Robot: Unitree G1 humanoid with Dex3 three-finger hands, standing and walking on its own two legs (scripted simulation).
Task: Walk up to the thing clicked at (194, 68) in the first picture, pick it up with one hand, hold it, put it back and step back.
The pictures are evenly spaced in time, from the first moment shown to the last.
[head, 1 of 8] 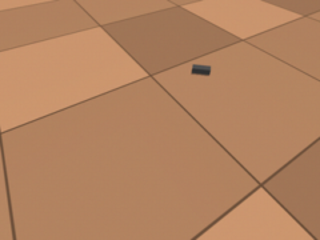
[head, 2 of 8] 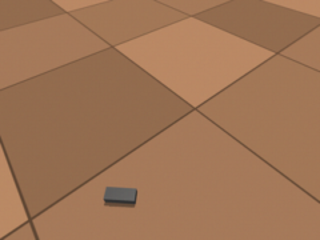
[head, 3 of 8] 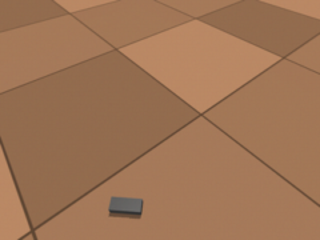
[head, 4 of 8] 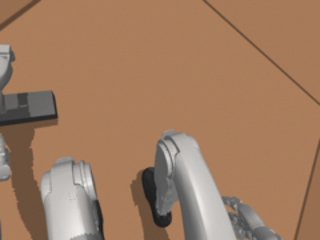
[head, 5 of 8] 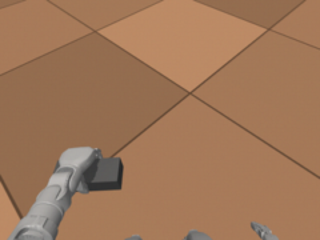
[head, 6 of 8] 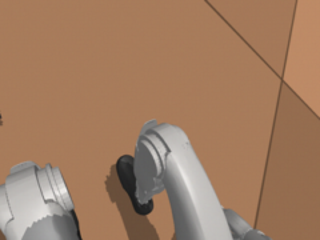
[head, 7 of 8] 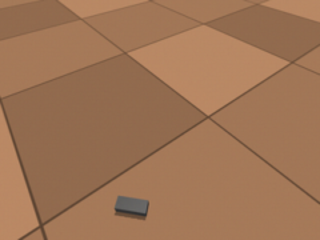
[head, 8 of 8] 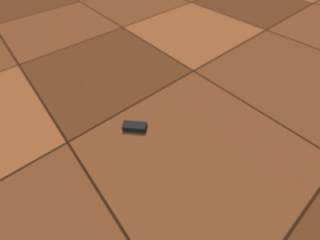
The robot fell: no
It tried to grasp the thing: yes
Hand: left
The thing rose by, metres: 0.68
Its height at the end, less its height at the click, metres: +0.00
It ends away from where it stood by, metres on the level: 0.01
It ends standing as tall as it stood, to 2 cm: yes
